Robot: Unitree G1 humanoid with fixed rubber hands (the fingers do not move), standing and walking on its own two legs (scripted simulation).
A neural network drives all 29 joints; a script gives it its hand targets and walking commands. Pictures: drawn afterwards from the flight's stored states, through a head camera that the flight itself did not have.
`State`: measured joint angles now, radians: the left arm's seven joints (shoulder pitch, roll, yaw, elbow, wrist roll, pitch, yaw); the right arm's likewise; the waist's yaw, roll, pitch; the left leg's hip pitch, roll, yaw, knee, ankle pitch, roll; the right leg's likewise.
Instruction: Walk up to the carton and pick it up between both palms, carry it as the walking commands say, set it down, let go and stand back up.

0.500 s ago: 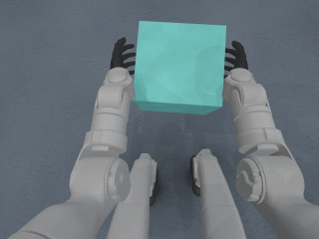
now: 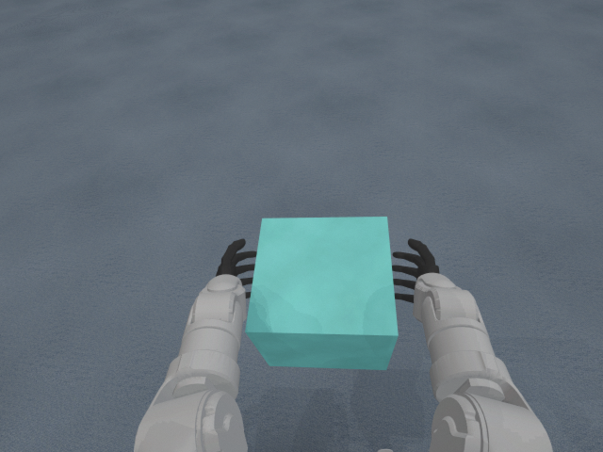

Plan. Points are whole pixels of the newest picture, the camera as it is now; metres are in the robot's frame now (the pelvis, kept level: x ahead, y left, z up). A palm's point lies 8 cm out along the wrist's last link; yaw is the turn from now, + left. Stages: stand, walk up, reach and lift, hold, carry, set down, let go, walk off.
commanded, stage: reach and lift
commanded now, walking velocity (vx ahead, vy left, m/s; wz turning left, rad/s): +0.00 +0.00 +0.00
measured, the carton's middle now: (325, 295) +0.37 +0.00 -0.05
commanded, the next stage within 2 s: hold in 1.68 s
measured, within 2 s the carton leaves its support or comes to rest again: neither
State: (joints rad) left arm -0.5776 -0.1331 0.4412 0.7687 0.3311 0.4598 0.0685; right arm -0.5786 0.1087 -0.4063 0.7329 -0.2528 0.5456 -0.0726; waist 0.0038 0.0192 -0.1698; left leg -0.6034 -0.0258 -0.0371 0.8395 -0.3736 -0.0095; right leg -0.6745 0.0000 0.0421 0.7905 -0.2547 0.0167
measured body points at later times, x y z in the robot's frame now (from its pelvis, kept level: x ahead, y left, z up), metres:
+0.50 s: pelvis +0.03 +0.00 +0.03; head -0.04 +0.00 +0.48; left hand +0.34 +0.13 +0.07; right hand +0.34 -0.16 +0.07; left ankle +0.03 +0.12 -0.70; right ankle +0.08 -0.13 -0.70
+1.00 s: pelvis +0.02 +0.00 +0.03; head -0.04 -0.01 +0.48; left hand +0.34 +0.15 +0.08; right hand +0.36 -0.14 +0.09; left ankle +0.03 +0.12 -0.70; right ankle +0.08 -0.13 -0.70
